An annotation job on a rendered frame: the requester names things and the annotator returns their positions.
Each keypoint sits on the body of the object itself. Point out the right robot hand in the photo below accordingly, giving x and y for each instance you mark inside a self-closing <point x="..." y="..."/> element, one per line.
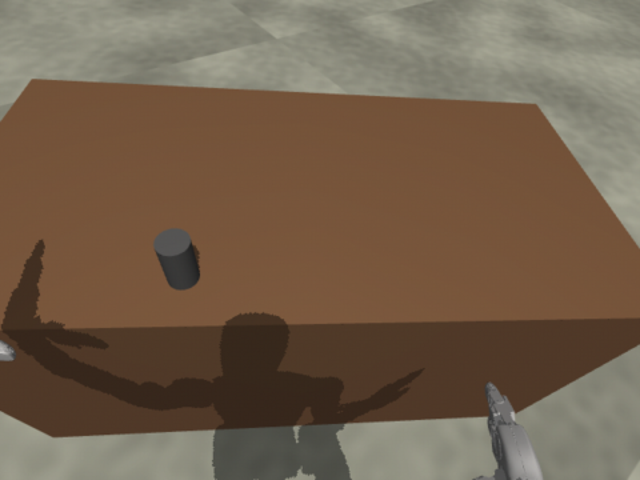
<point x="511" y="444"/>

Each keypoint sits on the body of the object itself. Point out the can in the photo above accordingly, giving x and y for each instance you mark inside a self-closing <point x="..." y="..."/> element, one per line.
<point x="177" y="258"/>

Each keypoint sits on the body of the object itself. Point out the left robot hand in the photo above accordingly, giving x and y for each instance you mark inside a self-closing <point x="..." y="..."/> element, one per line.
<point x="7" y="353"/>

